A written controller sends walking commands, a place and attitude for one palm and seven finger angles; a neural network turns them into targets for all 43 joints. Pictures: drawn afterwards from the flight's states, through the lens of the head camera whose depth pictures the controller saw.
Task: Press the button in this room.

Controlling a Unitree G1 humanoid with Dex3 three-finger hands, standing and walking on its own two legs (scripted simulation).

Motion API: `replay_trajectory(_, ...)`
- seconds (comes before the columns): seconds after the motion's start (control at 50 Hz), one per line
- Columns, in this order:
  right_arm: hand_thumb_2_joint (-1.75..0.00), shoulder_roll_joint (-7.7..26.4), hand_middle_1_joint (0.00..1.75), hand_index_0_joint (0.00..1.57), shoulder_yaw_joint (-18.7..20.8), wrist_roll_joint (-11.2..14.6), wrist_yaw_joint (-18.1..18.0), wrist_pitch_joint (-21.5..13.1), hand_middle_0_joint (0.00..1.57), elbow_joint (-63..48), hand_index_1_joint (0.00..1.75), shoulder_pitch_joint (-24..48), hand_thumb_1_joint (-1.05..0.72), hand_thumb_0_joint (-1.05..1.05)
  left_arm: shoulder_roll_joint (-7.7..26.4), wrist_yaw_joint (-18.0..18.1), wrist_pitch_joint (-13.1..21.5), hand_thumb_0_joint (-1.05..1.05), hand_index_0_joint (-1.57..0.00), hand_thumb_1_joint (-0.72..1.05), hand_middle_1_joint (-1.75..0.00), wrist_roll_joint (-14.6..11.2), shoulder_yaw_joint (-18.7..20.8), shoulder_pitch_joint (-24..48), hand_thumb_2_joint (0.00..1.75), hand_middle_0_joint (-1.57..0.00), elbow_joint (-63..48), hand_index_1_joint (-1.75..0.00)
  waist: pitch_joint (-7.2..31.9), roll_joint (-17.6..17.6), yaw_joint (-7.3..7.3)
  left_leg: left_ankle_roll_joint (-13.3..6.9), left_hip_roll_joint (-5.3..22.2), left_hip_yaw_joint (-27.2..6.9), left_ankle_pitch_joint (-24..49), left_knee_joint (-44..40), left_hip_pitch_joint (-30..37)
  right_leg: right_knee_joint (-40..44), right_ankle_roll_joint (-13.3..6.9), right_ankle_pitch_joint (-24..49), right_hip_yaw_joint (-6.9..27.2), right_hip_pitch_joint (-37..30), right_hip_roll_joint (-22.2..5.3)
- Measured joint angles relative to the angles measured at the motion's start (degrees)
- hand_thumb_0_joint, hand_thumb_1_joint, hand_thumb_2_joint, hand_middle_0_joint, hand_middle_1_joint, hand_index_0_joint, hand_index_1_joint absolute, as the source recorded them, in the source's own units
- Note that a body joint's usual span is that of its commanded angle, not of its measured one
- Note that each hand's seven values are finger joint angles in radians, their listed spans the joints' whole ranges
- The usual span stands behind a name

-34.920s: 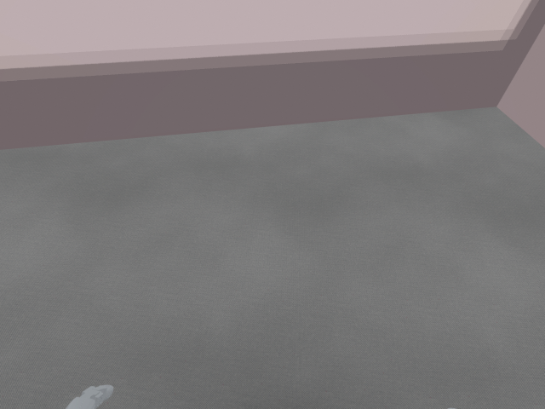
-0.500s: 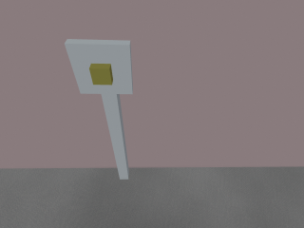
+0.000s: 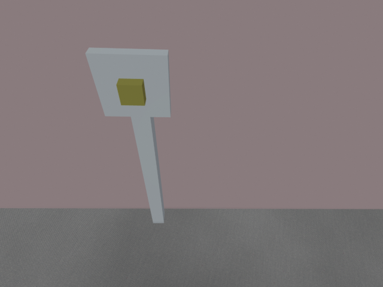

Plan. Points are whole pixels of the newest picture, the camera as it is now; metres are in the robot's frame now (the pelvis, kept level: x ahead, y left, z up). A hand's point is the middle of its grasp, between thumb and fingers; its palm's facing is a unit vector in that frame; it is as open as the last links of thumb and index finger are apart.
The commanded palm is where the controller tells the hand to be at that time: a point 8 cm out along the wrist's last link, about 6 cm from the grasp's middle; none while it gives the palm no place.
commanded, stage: shuffle to correct the standing spot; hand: left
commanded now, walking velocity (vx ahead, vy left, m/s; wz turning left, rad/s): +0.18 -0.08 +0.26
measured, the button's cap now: (132, 91) +0.54 +0.19 +0.12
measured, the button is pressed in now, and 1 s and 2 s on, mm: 0 0 0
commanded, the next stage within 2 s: come to a stop and stand still in 0.10 s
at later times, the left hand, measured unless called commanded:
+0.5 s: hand out of the picture +0.08 +0.15 -0.18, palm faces +0.07 -0.97 -0.22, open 7.3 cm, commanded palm none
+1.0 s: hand out of the picture +0.01 +0.17 -0.17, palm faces +0.07 -0.97 -0.22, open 7.4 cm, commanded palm none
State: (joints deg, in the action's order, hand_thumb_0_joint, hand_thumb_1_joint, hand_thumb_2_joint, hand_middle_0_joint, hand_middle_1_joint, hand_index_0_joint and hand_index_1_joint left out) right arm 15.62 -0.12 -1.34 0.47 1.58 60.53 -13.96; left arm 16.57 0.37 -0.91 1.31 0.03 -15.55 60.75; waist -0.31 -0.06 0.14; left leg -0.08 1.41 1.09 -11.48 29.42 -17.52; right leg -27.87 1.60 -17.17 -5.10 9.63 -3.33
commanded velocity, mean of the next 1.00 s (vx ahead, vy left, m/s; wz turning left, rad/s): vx -0.02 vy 0.00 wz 0.01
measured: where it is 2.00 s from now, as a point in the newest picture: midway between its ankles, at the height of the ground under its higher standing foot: outside the picture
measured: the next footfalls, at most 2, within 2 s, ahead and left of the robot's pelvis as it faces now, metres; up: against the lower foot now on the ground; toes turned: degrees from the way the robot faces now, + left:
right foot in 0.32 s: +0.09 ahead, -0.12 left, +0.00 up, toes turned -7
left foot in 0.60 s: +0.11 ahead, +0.08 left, +0.00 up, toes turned +7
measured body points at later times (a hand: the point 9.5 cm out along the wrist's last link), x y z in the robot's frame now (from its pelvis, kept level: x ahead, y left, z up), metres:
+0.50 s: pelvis +0.07 -0.02 +0.00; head +0.09 -0.03 +0.44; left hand +0.08 +0.20 -0.16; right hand +0.07 -0.24 -0.17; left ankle +0.05 +0.10 -0.73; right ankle +0.05 -0.11 -0.74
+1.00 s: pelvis +0.02 +0.00 +0.00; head +0.02 -0.01 +0.45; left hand +0.01 +0.22 -0.15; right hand +0.10 -0.22 -0.16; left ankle +0.06 +0.09 -0.74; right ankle +0.00 -0.12 -0.74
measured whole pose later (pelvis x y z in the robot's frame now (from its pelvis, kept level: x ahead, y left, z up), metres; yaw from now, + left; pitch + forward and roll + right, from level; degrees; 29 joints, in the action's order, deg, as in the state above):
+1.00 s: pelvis +0.02 +0.00 +0.00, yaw +1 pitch -2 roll +0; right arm 9.7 2.4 -0.3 -1.0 0.7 59.7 -9.5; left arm 7.8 1.9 -0.7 1.7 0.5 -17.3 61.8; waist -1.5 1.7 -0.7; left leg -2.7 0.1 7.7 -10.1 26.1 -14.6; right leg -28.2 0.6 -16.9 -3.8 9.6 -2.5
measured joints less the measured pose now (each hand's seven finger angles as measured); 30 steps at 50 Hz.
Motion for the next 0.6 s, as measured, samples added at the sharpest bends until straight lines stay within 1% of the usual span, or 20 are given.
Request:
replay_trajectory(0.06, -0.90, -2.2, 0.30, 0.20, -0.4, 0.1, 0.1, 0.1, 0.20, 0.8, 0.30, -1.8, -0.91, 0.01, -2.1, 0.0, 0.0, 0.00, -0.19, 0.91, -0.30, 0.0, -0.4, -2.1, 0.90, -0.20, 0.6, -0.30, 0.2, -0.2, -0.01, -0.1, 0.0, -0.5, -1.5, 2.4, -0.3, -1.2, 0.2, -1.6, -0.5, -0.6, 0.0)
replay_trajectory(0.14, -0.90, -5.3, 0.30, 0.20, -0.6, 0.3, 0.2, -0.6, 0.20, 1.9, 0.30, -3.5, -0.91, 0.01, -4.3, 0.0, 0.1, 0.00, -0.20, 0.91, -0.30, -0.1, -0.5, -4.6, 0.90, -0.20, 1.6, -0.30, 0.0, -1.6, -0.24, -0.3, -0.5, -0.5, -4.9, 5.4, 0.0, -3.5, 0.5, -4.5, -0.5, -1.3, -0.7)
replay_trajectory(0.2, -0.90, -7.2, 0.30, 0.20, -0.3, 0.4, -0.1, -1.6, 0.20, 2.3, 0.30, -3.9, -0.90, 0.01, -5.7, 0.1, 0.2, 0.00, -0.20, 0.91, -0.30, 0.1, -0.7, -5.8, 0.90, -0.20, 2.5, -0.30, -0.3, -2.5, -0.45, -0.5, -0.6, 0.5, -6.4, 5.9, 0.7, -7.3, -0.8, -6.7, 0.1, 0.1, -0.9)
replay_trajectory(0.26, -0.90, -8.4, 0.30, 0.20, 0.2, 0.3, -1.0, -2.6, 0.20, 2.1, 0.30, -3.9, -0.90, 0.00, -6.9, 0.0, -0.1, 0.00, -0.20, 0.91, -0.30, 0.2, -0.6, -5.4, 0.90, -0.20, 2.7, -0.30, -1.4, -2.1, 0.08, -0.3, -0.1, 1.3, -6.2, 4.1, 2.2, -13.7, -1.8, -11.1, 0.2, 4.1, 0.5)
replay_trajectory(0.28, -0.90, -8.5, 0.30, 0.20, 0.3, 0.3, -1.4, -2.8, 0.20, 2.1, 0.30, -4.0, -0.90, 0.00, -7.2, 0.0, 0.0, 0.00, -0.20, 0.91, -0.30, 0.1, -0.4, -4.9, 0.90, -0.20, 2.6, -0.30, -1.9, -1.7, 0.38, -0.1, 0.0, 1.2, -5.9, 3.3, 2.7, -13.2, -1.9, -10.9, 0.0, 4.8, 0.9)
replay_trajectory(0.3, -0.90, -8.6, 0.30, 0.20, 0.3, 0.4, -1.7, -2.7, 0.20, 2.2, 0.30, -4.1, -0.90, 0.00, -7.5, 0.1, 0.2, 0.00, -0.20, 0.91, -0.30, 0.0, -0.2, -4.3, 0.90, -0.20, 2.2, -0.30, -2.4, -1.3, 0.57, 0.1, 0.1, 0.9, -5.7, 2.8, 3.1, -10.2, -1.8, -8.5, -0.4, 4.8, 1.2)
replay_trajectory(0.32, -0.90, -8.7, 0.30, 0.20, 0.3, 0.6, -2.0, -2.6, 0.20, 2.4, 0.30, -4.2, -0.90, 0.00, -7.7, 0.2, 0.7, 0.00, -0.20, 0.91, -0.30, -0.1, 0.0, -3.9, 0.90, -0.20, 1.7, -0.30, -2.8, -1.3, 0.57, 0.5, -0.2, 0.8, -5.8, 2.9, 3.3, -6.1, -1.7, -3.4, -0.5, 4.3, 1.2)
replay_trajectory(0.34, -0.90, -8.6, 0.30, 0.20, 0.4, 0.9, -2.1, -2.3, 0.20, 2.8, 0.30, -4.2, -0.90, 0.00, -7.8, 0.4, 1.3, 0.00, -0.20, 0.91, -0.30, -0.2, 0.2, -3.5, 0.90, -0.20, 1.3, -0.30, -3.1, -1.2, 0.49, 0.9, -0.3, 0.7, -6.3, 3.5, 3.3, -4.7, -1.9, 1.4, -0.6, 4.0, 1.1)
replay_trajectory(0.38, -0.90, -8.1, 0.30, 0.20, 0.7, 1.3, -2.2, -1.4, 0.20, 3.8, 0.30, -4.3, -0.90, 0.00, -8.6, 0.9, 1.9, 0.00, -0.20, 0.91, -0.30, -0.3, 0.1, -2.7, 0.90, -0.20, 1.3, -0.30, -2.7, 0.4, 0.67, 1.2, 0.4, -0.3, -7.1, 3.8, 3.8, -5.0, -2.9, 0.0, -1.7, 3.1, 1.7)
replay_trajectory(0.4, -0.90, -7.9, 0.30, 0.20, 0.9, 1.4, -2.2, -1.1, 0.20, 4.0, 0.30, -4.5, -0.90, 0.00, -8.8, 1.0, 2.0, 0.00, -0.20, 0.91, -0.30, -0.3, 0.1, -2.5, 0.90, -0.20, 1.1, -0.30, -2.1, 0.9, 0.87, 1.0, 0.7, -0.2, -7.4, 3.9, 3.9, -4.6, -3.3, -1.3, -2.4, 2.5, 1.9)
replay_trajectory(0.44, -0.90, -7.5, 0.30, 0.20, 1.3, 1.4, -2.3, -0.6, 0.20, 4.2, 0.30, -4.2, -0.90, 0.00, -9.0, 1.8, 2.0, 0.00, -0.20, 0.92, -0.30, 0.0, 0.2, -1.7, 0.90, -0.20, 0.7, -0.30, -1.5, 1.6, 0.78, 0.7, 1.3, 0.6, -8.7, 5.2, 3.7, -4.0, -3.7, -2.6, -3.4, 1.6, 2.0)
replay_trajectory(0.54, -0.90, -6.9, 0.30, 0.20, 2.1, 1.4, -2.6, 0.0, 0.20, 3.0, 0.30, -0.9, -0.91, 0.00, -8.5, 2.7, 1.9, 0.01, -0.20, 0.94, -0.30, 0.3, 0.9, 0.5, 0.90, -0.20, -0.6, -0.30, -3.1, 1.3, -0.26, 0.8, 1.4, 2.2, -12.7, 9.2, 2.1, -3.7, -3.8, -2.4, -4.6, 1.1, 1.9)
replay_trajectory(0.58, -0.90, -6.6, 0.30, 0.20, 2.4, 1.3, -2.7, 0.2, 0.20, 2.1, 0.30, 0.8, -0.91, 0.01, -8.4, 2.7, 1.5, 0.01, -0.20, 0.93, -0.30, 0.4, 1.1, 1.1, 0.90, -0.20, -1.0, -0.30, -3.9, 1.0, -0.75, 0.9, 0.9, 3.0, -11.7, 8.1, 2.0, -3.9, -3.5, -2.3, -4.7, 1.2, 1.6)
replay_trajectory(0.6, -0.90, -6.3, 0.30, 0.20, 2.6, 1.3, -2.7, 0.1, 0.20, 1.6, 0.30, 1.6, -0.91, 0.01, -8.3, 2.7, 1.3, 0.01, -0.20, 0.93, -0.30, 0.3, 1.2, 1.3, 0.90, -0.20, -1.1, -0.30, -4.2, 0.8, -0.92, 0.9, 0.8, 3.5, -9.6, 6.3, 2.3, -4.3, -3.3, -2.3, -4.7, 1.4, 1.5)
